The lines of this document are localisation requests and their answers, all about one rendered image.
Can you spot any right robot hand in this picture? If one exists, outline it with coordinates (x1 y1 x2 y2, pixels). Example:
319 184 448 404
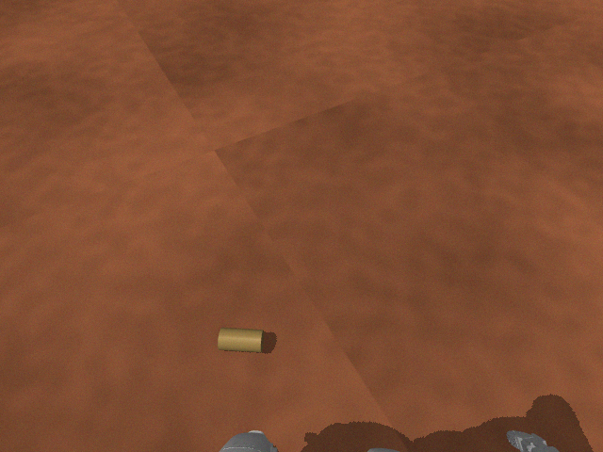
507 430 560 452

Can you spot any can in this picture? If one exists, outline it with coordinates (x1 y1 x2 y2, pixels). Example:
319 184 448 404
218 328 264 352

